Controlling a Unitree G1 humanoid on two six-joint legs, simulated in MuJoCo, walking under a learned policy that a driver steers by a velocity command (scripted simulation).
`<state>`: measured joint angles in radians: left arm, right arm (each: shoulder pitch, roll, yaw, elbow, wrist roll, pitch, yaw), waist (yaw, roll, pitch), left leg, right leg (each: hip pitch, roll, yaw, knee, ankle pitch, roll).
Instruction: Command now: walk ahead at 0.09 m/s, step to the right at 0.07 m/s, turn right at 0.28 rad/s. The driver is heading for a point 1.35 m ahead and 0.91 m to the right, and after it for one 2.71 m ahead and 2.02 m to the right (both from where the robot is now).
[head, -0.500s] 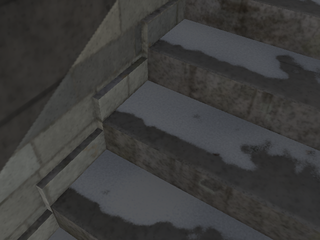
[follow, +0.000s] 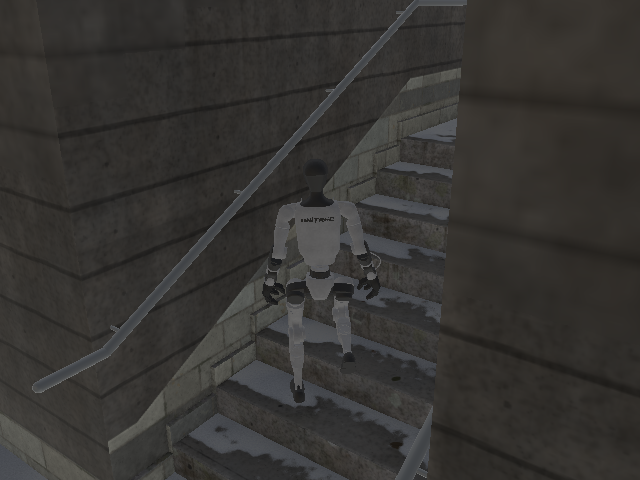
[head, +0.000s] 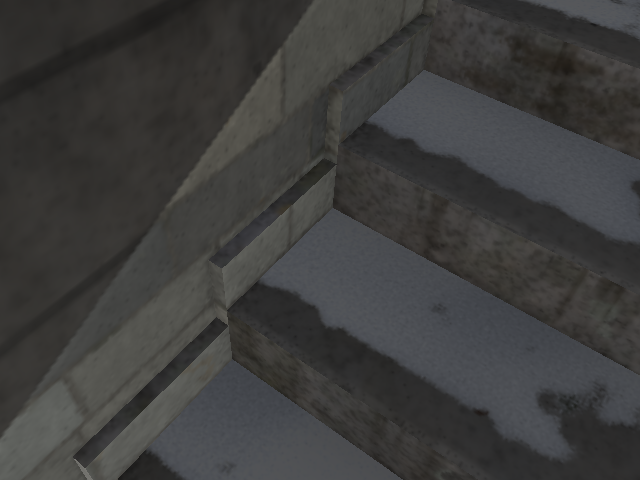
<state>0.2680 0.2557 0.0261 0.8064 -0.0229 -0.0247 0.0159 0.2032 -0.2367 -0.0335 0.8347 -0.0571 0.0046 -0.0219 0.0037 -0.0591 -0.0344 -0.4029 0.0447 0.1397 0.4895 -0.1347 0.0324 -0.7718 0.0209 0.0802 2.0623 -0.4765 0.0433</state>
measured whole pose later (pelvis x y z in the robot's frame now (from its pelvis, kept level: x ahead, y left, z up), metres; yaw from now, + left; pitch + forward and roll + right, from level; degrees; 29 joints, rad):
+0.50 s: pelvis +0.05 -0.11 +0.08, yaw -16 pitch +2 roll +3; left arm 0.22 0.19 -0.01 0.66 0.02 0.00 0.02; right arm 0.18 -0.28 -0.05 0.71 -0.02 0.04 -0.05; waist 0.03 0.05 -0.04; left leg -0.65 -0.01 -0.03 1.59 -0.24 -0.02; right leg -0.70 0.03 -0.01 1.24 -0.58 -0.07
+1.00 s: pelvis +0.14 -0.09 +0.16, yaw -35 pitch +3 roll +1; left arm 0.22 0.23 0.03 0.53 -0.03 0.02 0.05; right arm 0.12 -0.22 -0.01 0.55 0.00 -0.01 -0.05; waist 0.05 -0.02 -0.05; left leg -0.44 -0.04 -0.02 0.64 -0.22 -0.03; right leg -0.36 0.16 0.29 0.72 -0.38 -0.02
